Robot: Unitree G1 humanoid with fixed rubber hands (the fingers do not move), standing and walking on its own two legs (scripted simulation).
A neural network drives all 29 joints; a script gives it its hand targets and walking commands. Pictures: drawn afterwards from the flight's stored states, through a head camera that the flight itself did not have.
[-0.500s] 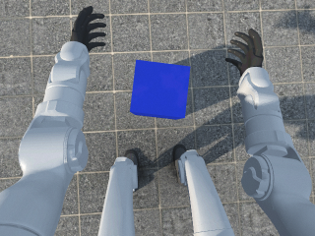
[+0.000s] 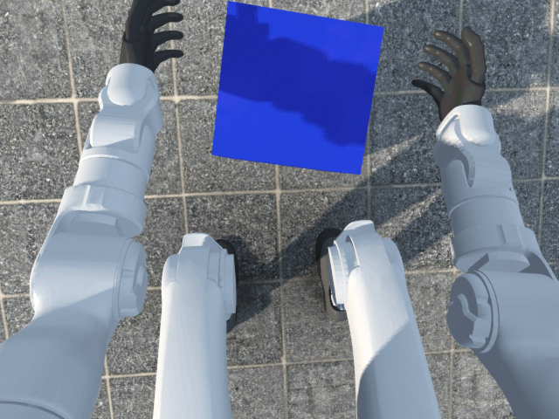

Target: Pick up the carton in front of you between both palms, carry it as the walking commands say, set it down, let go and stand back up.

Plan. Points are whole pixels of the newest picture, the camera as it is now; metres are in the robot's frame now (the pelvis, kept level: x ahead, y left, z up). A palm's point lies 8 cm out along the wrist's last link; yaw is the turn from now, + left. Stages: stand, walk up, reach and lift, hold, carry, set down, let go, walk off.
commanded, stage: reach and lift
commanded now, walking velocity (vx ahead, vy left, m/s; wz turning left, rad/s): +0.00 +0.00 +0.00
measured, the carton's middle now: (289, 107) +0.49 -0.03 -0.33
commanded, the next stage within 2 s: none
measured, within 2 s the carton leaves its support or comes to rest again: leaves its support in 1.14 s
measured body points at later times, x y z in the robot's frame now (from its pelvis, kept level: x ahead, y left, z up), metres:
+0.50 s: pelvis -0.02 +0.00 -0.09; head +0.35 +0.01 +0.17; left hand +0.53 +0.15 -0.28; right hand +0.49 -0.21 -0.27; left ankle +0.09 +0.12 -0.42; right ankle +0.11 -0.13 -0.42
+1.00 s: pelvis -0.02 +0.00 -0.08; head +0.34 +0.02 +0.18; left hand +0.53 +0.12 -0.27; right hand +0.49 -0.18 -0.26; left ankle +0.09 +0.12 -0.42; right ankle +0.11 -0.13 -0.42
